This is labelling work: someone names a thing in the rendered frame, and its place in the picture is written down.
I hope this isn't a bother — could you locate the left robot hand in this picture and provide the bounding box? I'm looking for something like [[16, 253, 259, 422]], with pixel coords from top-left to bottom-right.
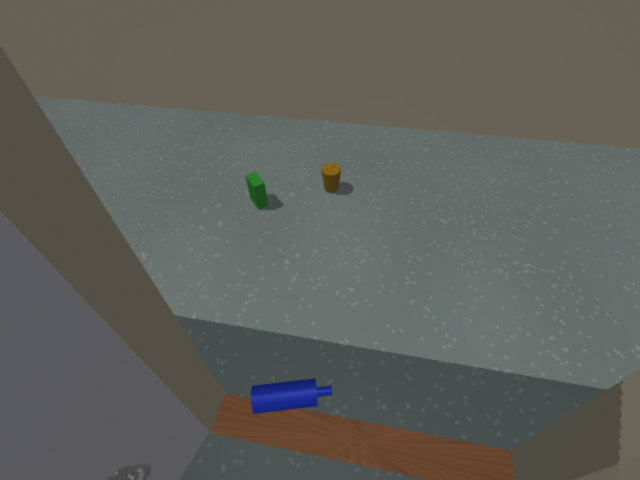
[[106, 464, 151, 480]]

